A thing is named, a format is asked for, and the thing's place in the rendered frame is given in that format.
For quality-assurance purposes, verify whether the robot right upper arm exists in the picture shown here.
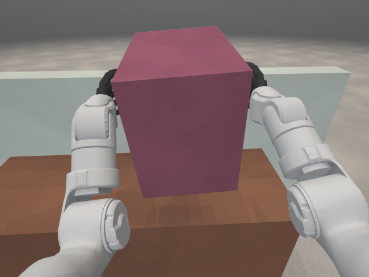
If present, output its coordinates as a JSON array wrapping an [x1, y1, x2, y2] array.
[[287, 173, 369, 277]]

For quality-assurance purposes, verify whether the left robot hand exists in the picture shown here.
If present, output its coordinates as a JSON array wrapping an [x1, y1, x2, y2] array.
[[96, 69, 119, 115]]

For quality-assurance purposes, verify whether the robot left upper arm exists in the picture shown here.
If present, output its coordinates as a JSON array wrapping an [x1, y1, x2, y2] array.
[[18, 198, 131, 277]]

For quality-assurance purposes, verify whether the right robot forearm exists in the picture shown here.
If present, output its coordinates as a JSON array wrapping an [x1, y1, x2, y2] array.
[[250, 86, 369, 216]]

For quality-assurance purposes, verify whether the carton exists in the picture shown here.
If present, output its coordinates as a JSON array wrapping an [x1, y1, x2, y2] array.
[[111, 26, 253, 199]]

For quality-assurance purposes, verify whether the pedestal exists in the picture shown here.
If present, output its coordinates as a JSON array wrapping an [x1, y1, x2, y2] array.
[[0, 148, 300, 277]]

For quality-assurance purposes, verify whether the left robot forearm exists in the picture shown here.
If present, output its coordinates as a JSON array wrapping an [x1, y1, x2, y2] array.
[[58, 94, 120, 246]]

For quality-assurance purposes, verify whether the right robot hand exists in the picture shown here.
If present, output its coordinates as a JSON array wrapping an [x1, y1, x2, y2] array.
[[246, 62, 267, 108]]

